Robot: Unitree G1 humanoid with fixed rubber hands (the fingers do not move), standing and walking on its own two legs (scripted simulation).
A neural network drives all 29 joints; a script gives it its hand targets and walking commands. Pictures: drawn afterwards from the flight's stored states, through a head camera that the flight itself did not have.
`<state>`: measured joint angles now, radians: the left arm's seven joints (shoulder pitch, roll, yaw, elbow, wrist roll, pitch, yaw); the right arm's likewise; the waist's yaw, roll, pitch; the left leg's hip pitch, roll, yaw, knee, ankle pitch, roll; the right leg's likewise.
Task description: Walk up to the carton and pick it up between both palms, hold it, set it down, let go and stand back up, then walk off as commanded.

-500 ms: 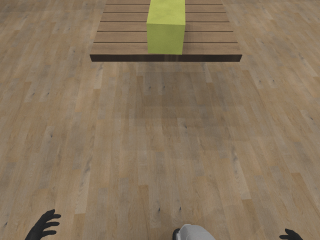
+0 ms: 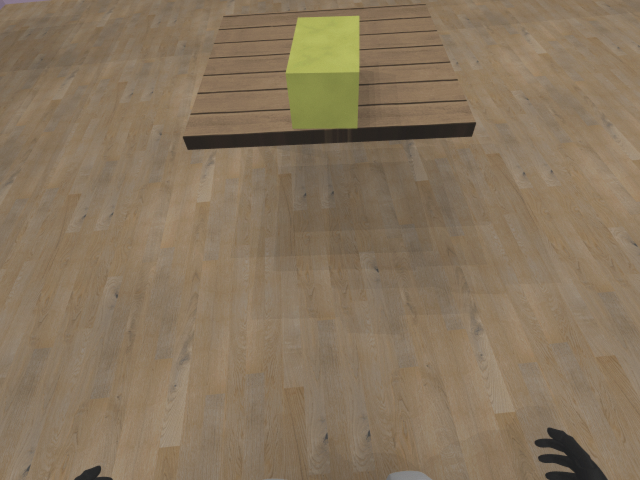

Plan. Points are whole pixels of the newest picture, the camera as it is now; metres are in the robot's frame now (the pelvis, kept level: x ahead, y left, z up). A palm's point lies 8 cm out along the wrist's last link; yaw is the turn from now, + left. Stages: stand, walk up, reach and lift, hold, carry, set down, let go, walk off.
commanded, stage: walk off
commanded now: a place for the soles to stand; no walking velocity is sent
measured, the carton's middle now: (326, 71) +1.13 -0.01 -0.10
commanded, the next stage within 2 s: stand in 0.90 s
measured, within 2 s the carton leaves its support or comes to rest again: neither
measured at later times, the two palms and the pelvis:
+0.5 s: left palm (101, 455) +0.17 +0.32 -0.10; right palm (574, 432) +0.18 -0.30 -0.07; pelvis +0.05 +0.01 +0.00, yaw +1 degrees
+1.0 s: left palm (96, 449) +0.17 +0.32 -0.08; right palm (586, 472) +0.13 -0.31 -0.09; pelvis +0.03 +0.01 +0.01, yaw +0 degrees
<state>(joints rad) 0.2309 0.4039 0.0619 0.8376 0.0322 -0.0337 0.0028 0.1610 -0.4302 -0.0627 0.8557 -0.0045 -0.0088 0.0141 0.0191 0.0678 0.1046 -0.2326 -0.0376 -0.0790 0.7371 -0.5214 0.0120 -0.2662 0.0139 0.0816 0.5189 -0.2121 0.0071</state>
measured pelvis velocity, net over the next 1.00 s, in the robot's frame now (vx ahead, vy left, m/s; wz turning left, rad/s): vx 0.03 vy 0.01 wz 0.01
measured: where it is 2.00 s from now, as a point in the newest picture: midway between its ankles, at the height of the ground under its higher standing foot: outside the picture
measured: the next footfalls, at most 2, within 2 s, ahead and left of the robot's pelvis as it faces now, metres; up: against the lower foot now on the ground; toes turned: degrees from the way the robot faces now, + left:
none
